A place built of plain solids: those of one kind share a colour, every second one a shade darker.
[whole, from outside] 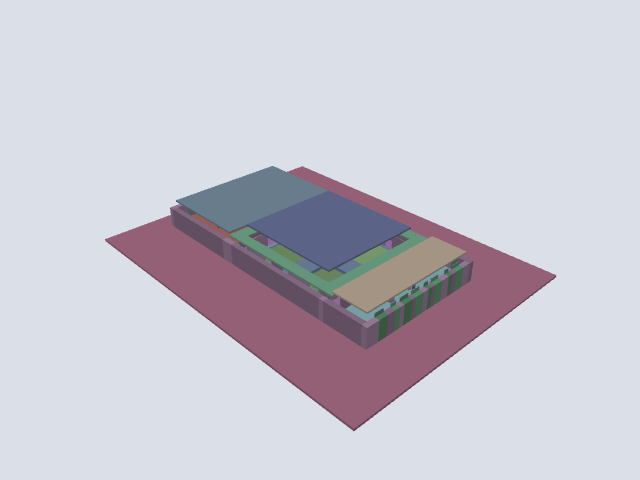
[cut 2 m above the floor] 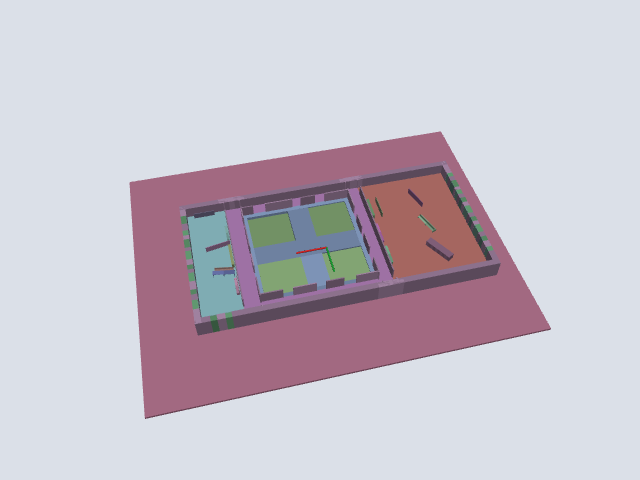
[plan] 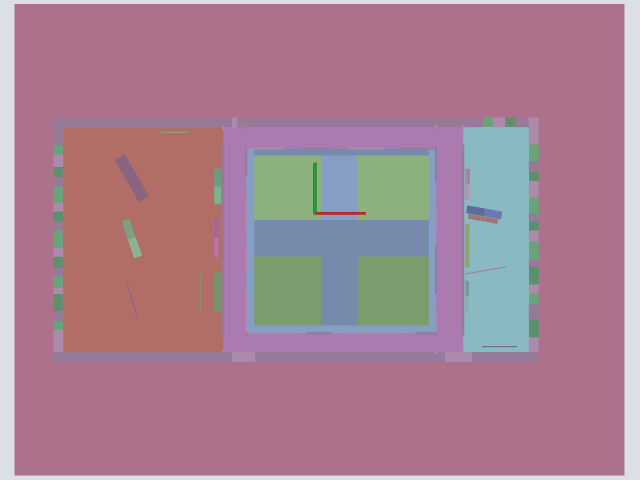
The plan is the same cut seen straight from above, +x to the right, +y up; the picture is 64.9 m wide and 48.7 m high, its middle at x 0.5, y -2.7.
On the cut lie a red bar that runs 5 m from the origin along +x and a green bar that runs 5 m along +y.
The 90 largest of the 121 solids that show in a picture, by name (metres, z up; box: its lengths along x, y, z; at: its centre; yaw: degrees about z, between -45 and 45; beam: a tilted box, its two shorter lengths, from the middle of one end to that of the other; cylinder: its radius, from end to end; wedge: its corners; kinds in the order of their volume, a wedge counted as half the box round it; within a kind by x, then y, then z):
{
 "ground_under_all_1": {"box": [61.89, 47.86, 0.4], "at": [0.46, -2.67, -1.39]},
 "wall_1": {"box": [1.0, 3.23, 3.84], "at": [-26.05, -13.46, 0.68]},
 "wall_2": {"box": [1.0, 1.05, 3.84], "at": [-26.05, -10.41, 0.68]},
 "wall_3": {"box": [1.0, 0.68, 3.84], "at": [-26.05, -7.85, 0.68]},
 "wall_4": {"box": [1.0, 0.92, 3.84], "at": [-26.05, -5.95, 0.68]},
 "wall_5": {"box": [1.0, 0.94, 3.84], "at": [-26.05, -3.92, 0.68]},
 "wall_6": {"box": [1.0, 0.93, 3.84], "at": [-26.05, -1.28, 0.68]},
 "wall_7": {"box": [1.0, 0.85, 3.84], "at": [-26.05, 0.6, 0.68]},
 "wall_8": {"box": [1.0, 0.98, 3.84], "at": [-26.05, 3.22, 0.68]},
 "wall_9": {"box": [1.0, 1.3, 3.84], "at": [-26.05, 5.36, 0.68]},
 "wall_10": {"box": [1.0, 2.82, 3.84], "at": [-26.05, 8.32, 0.68]},
 "wall_11": {"box": [18.12, 1.0, 3.84], "at": [-17.48, -14.57, 0.68]},
 "wall_12": {"box": [18.12, 1.0, 3.84], "at": [-17.48, 9.23, 0.68]},
 "wall_13": {"box": [0.2, 19.38, 3.84], "at": [-9.32, -2.73, 0.68]},
 "wall_14": {"box": [4.15, 1.0, 3.84], "at": [-8.15, -14.57, 0.68]},
 "wall_15": {"box": [4.15, 1.0, 3.84], "at": [-8.15, 9.23, 0.68]},
 "wall_16": {"box": [0.2, 4.2, 3.84], "at": [-6.97, -10.17, 0.68]},
 "wall_17": {"box": [0.2, 3.17, 3.84], "at": [-6.97, -0.18, 0.68]},
 "wall_18": {"box": [0.2, 3.17, 3.84], "at": [-6.97, -0.18, 0.68]},
 "wall_19": {"box": [0.2, 2.93, 3.84], "at": [-6.97, 5.22, 0.68]},
 "wall_20": {"box": [0.2, 3.08, 3.84], "at": [-6.97, 5.29, 0.68]},
 "wall_21": {"box": [3.8, 0.2, 3.84], "at": [-5.18, 6.58, 0.68]},
 "wall_22": {"box": [4.43, 0.2, 3.84], "at": [-4.86, -12.17, 0.68]},
 "wall_23": {"box": [2.98, 0.2, 3.84], "at": [0.21, 6.58, 0.68]},
 "wall_24": {"box": [21.05, 1.0, 3.84], "at": [2.65, -14.57, 0.68]},
 "wall_25": {"box": [21.05, 1.0, 3.84], "at": [2.65, 9.23, 0.68]},
 "wall_26": {"box": [3.83, 0.2, 3.84], "at": [5.11, 6.58, 0.68]},
 "wall_27": {"box": [4.85, 0.2, 3.84], "at": [5.63, -12.17, 0.68]},
 "wall_28": {"box": [3.75, 0.2, 3.84], "at": [10.5, 6.58, 0.68]},
 "wall_29": {"box": [0.2, 4.9, 3.84], "at": [12.28, -5.72, 0.68]},
 "wall_30": {"box": [0.2, 3.53, 3.84], "at": [12.28, 4.92, 0.68]},
 "wall_31": {"box": [4.55, 1.0, 3.84], "at": [13.65, -14.57, 0.68]},
 "wall_32": {"box": [4.55, 1.0, 3.84], "at": [13.65, 9.23, 0.68]},
 "wall_33": {"box": [0.2, 19.38, 3.84], "at": [15.03, -2.73, 0.68]},
 "wall_34": {"box": [2.9, 1.0, 3.84], "at": [15.57, 9.23, 0.68]},
 "wall_35": {"box": [8.56, 1.0, 3.84], "at": [18.41, -14.57, 0.68]},
 "wall_36": {"box": [1.28, 1.0, 3.84], "at": [18.67, 9.23, 0.68]},
 "wall_37": {"box": [2.38, 1.0, 3.84], "at": [21.5, 9.23, 0.68]},
 "wall_38": {"box": [1.0, 2.5, 3.84], "at": [22.19, -13.82, 0.68]},
 "wall_39": {"box": [1.0, 1.56, 3.84], "at": [22.19, -9.99, 0.68]},
 "wall_40": {"box": [1.0, 0.89, 3.84], "at": [22.19, -7.67, 0.68]},
 "wall_41": {"box": [1.0, 0.74, 3.84], "at": [22.19, -5.05, 0.68]},
 "wall_42": {"box": [1.0, 1.15, 3.84], "at": [22.19, -2.31, 0.68]},
 "wall_43": {"box": [1.0, 0.77, 3.84], "at": [22.19, -0.45, 0.68]},
 "wall_44": {"box": [1.0, 1.65, 3.84], "at": [22.19, 2.46, 0.68]},
 "wall_45": {"box": [1.0, 1.11, 3.84], "at": [22.19, 4.75, 0.68]},
 "wall_46": {"box": [1.0, 2.73, 3.84], "at": [22.19, 8.37, 0.68]},
 "floor_refectory_1": {"box": [16.32, 23.0, 1.24], "at": [-17.48, -2.67, -0.62]},
 "floor_corr_1": {"box": [2.35, 23.0, 1.24], "at": [-8.15, -2.67, -0.62]},
 "floor_corr_2": {"box": [19.25, 2.0, 1.24], "at": [2.65, -13.17, -0.62]},
 "floor_corr_3": {"box": [19.25, 2.25, 1.24], "at": [2.65, 7.71, -0.62]},
 "floor_corr_4": {"box": [2.75, 23.0, 1.24], "at": [13.65, -2.67, -0.62]},
 "floor_gang_1": {"box": [0.8, 18.75, 1.24], "at": [-6.57, -2.79, -0.62]},
 "floor_gang_2": {"box": [3.65, 7.0, 1.24], "at": [2.45, -7.87, -0.62]},
 "floor_gang_3": {"box": [3.65, 6.55, 1.24], "at": [2.45, 2.6, -0.62]},
 "floor_gang_4": {"box": [17.7, 0.8, 1.24], "at": [2.68, -11.77, -0.62]},
 "floor_gang_5": {"box": [17.7, 3.7, 1.24], "at": [2.68, -2.52, -0.62]},
 "floor_gang_6": {"box": [17.7, 0.7, 1.24], "at": [2.68, 6.23, -0.62]},
 "floor_gang_7": {"box": [0.75, 18.75, 1.24], "at": [11.9, -2.79, -0.62]},
 "floor_breakhall_1": {"box": [6.76, 23.0, 1.24], "at": [18.41, -2.67, -0.62]},
 "step_tier_1": {"box": [6.8, 7.0, 1.03], "at": [-2.77, -7.87, -0.72]},
 "step_tier_2": {"box": [6.8, 6.55, 1.0], "at": [-2.77, 2.6, -0.74]},
 "step_tier_3": {"box": [7.25, 7.0, 0.67], "at": [7.9, -7.87, -0.91]},
 "step_tier_4": {"box": [7.25, 6.55, 1.24], "at": [7.9, 2.6, -0.62]},
 "ceil_refectory_1": {"box": [16.32, 23.0, 0.3], "at": [-17.48, -2.67, 3.95]},
 "ceil_hall_1": {"box": [19.25, 18.75, 0.3], "at": [2.65, -2.79, 5.55]},
 "wall_mass_1": {"box": [0.85, 0.9, 3.84], "at": [-26.12, -11.39, 0.68]},
 "wall_mass_2": {"box": [0.85, 1.7, 3.84], "at": [-26.12, -9.04, 0.68]},
 "wall_mass_3": {"box": [0.85, 1.1, 3.84], "at": [-26.12, -6.96, 0.68]},
 "wall_mass_4": {"box": [0.85, 1.1, 3.84], "at": [-26.12, -4.94, 0.68]},
 "wall_mass_5": {"box": [0.85, 1.7, 3.84], "at": [-26.12, -2.6, 0.68]},
 "wall_mass_6": {"box": [0.85, 1.0, 3.84], "at": [-26.12, -0.32, 0.68]},
 "wall_mass_7": {"box": [0.85, 1.7, 3.84], "at": [-26.12, 1.88, 0.68]},
 "wall_mass_8": {"box": [0.85, 1.0, 3.84], "at": [-26.12, 4.21, 0.68]},
 "wall_mass_9": {"box": [0.85, 0.9, 3.84], "at": [-26.12, 6.46, 0.68]},
 "wall_mass_10": {"box": [1.0, 0.85, 3.84], "at": [17.53, 9.3, 0.68]},
 "wall_mass_11": {"box": [1.0, 0.85, 3.84], "at": [19.81, 9.3, 0.68]},
 "wall_mass_12": {"box": [0.85, 1.8, 3.84], "at": [22.26, -11.67, 0.68]},
 "wall_mass_13": {"box": [0.85, 1.1, 3.84], "at": [22.26, -8.66, 0.68]},
 "wall_mass_14": {"box": [0.85, 1.8, 3.84], "at": [22.26, -6.32, 0.68]},
 "wall_mass_15": {"box": [0.85, 1.8, 3.84], "at": [22.26, -3.78, 0.68]},
 "wall_mass_16": {"box": [0.85, 0.9, 3.84], "at": [22.26, -1.28, 0.68]},
 "wall_mass_17": {"box": [0.85, 1.7, 3.84], "at": [22.26, 0.79, 0.68]},
 "wall_mass_18": {"box": [0.85, 0.9, 3.84], "at": [22.26, 3.74, 0.68]},
 "wall_mass_19": {"box": [0.85, 1.7, 3.84], "at": [22.26, 6.15, 0.68]},
 "ceil_corr_1": {"box": [2.35, 23.0, 0.3], "at": [-8.15, -2.67, 3.4]},
 "ceil_corr_2": {"box": [19.25, 2.0, 0.3], "at": [2.65, -13.17, 3.4]},
 "ceil_corr_3": {"box": [19.25, 2.25, 0.3], "at": [2.65, 7.71, 3.4]},
 "ceil_corr_4": {"box": [2.75, 23.0, 0.3], "at": [13.65, -2.67, 3.4]},
 "ceil_breakhall_1": {"box": [6.76, 23.0, 0.3], "at": [18.41, -2.67, 4.15]}
}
